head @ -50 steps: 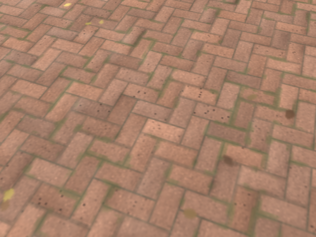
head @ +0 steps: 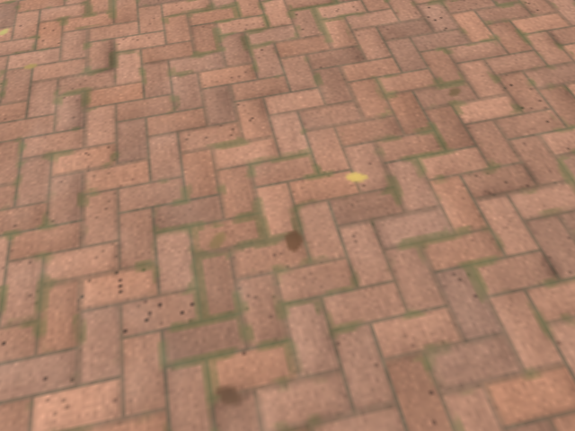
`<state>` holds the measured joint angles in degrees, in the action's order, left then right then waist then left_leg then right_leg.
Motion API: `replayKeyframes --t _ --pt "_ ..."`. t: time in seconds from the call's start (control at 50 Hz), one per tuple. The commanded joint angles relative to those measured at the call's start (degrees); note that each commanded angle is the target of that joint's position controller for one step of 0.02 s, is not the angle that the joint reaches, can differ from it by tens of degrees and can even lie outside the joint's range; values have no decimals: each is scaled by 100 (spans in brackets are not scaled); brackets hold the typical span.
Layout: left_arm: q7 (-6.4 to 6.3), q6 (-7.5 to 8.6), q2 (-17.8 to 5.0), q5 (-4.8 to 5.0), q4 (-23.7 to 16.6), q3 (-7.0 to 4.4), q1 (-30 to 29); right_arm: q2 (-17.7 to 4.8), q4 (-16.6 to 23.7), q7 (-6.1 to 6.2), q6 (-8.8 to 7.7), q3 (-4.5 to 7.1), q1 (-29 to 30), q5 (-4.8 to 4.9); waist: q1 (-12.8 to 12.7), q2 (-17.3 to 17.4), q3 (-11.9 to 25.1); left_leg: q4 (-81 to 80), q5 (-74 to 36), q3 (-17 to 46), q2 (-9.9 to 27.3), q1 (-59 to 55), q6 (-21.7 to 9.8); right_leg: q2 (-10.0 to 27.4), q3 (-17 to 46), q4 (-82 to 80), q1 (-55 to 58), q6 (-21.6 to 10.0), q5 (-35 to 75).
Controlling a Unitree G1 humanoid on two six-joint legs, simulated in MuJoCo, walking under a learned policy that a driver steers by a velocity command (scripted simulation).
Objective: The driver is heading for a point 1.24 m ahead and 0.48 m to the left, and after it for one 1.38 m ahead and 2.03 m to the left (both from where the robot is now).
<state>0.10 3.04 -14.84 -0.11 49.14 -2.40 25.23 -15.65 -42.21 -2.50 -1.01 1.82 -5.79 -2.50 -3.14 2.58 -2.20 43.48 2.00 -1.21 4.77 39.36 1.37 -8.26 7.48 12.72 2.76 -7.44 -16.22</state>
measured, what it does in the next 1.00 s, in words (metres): walks ahead, turning left: left foot, then right foot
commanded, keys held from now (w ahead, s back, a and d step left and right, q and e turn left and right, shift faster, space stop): w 0.16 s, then w+q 0.84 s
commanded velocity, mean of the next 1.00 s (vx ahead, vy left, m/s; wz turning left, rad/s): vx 0.50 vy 0.00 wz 0.29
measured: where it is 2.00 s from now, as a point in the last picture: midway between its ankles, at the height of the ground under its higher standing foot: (203, 232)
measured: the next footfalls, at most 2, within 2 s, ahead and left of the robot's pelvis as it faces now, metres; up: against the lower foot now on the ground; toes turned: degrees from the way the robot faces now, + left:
left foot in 0.14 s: +0.27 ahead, +0.09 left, +0.00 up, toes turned -1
right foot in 0.62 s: +0.54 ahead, -0.09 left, +0.00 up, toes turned +10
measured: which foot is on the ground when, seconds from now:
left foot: up 0.00-0.12, down 0.14-0.62, up 0.64-1.00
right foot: down 0.00-0.16, up 0.18-0.60, down 0.62-1.00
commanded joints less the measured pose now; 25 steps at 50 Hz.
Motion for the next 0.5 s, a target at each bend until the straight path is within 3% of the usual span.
replayKeyframes --t 0.02,0.06,0.08,0.1,0.12,0.14,0.16,0.18,0.2,0.22,0.26,0.3,0.34,0.4,0.5 --pt "-92 92 -823 -35 -61 -155 410 -289 624 -25 -144 -7 983 65 -179 -613 -228 -701 -317 -245 -278 -120 -201 1579 674 -52 51 -278 3984" --pt "-132 105 -923 -66 -7 -155 262 -391 596 5 -175 12 814 82 23 -644 -207 -1081 -90 -231 -439 -722 -435 1686 625 108 136 -187 4589" --pt "-148 119 -984 -82 4 -157 148 -494 473 50 -186 52 451 87 211 -693 -55 -1174 166 -258 -609 -1283 -550 1682 567 415 153 -105 5360" --pt "-154 119 -1054 -121 36 -168 93 -632 280 118 -200 112 -123 102 452 -743 239 -1178 500 -279 -797 -1919 -660 1650 520 1034 226 -43 6144" --pt "-131 113 -1099 -139 58 -174 8 -739 19 199 -239 169 -988 118 860 -659 664 -1507 438 -270 -818 -2886 -793 1506 381 2048 89 12 6208" --pt "-97 141 -953 -119 -8 -126 -26 -971 -162 306 -283 242 -1881 28 1234 -389 1228 -1573 766 415 -92 -4285 -1015 1295 261 3421 -760 45 4866" --pt "-49 147 -359 80 -102 -17 703 -1625 -176 350 -287 417 -2310 -115 938 940 2028 -1709 1162 3176 1643 -5889 -1861 289 -184 5805 -2555 336 1126" --pt "-57 149 -768 -70 -20 -81 617 -1287 -298 254 -216 376 -2073 106 836 754 1964 -2586 1270 4651 1841 -5577 -2108 -28 -21 6483 -3329 276 -1184" --pt "-40 140 -828 -171 -115 -98 108 -946 -214 220 -205 302 -1391 215 547 271 875 -2738 1824 3833 1613 -4622 -2027 432 5 6483 -3679 247 -689" --pt "8 156 -793 -224 -196 -61 -323 -592 -180 178 -221 222 -1041 213 505 -138 391 -2908 1653 3144 1337 -3916 -1915 691 -138 6162 -3678 241 -344" --pt "80 85 -637 -294 -290 -27 -513 -371 -341 179 -274 132 -1005 192 243 -53 -30 -3150 723 2297 798 -3042 -1666 1000 -293 5564 -3403 343 -207" --pt "124 2 -438 -315 -290 42 -454 -450 -502 160 -359 154 -1186 210 127 54 31 -3251 -66 1911 578 -2812 -1672 1073 -449 5156 -3219 510 -130" --pt "137 -31 -366 -299 -411 89 -758 -596 -607 164 -386 207 -1337 239 130 59 -10 -3389 -242 1633 446 -2656 -1718 1166 -597 4609 -3333 693 96" --pt "145 -30 -310 -252 -734 160 -1694 -660 -701 173 -352 249 -1557 263 329 62 -204 -3523 -177 1425 219 -2516 -1594 1202 -752 3440 -3441 916 860" --pt "119 5 -340 -149 -1033 195 -2618 -769 -803 182 -308 326 -2042 221 694 109 -27 -3056 -779 1526 184 -2991 -1336 973 -792 2365 -3177 1004 1536"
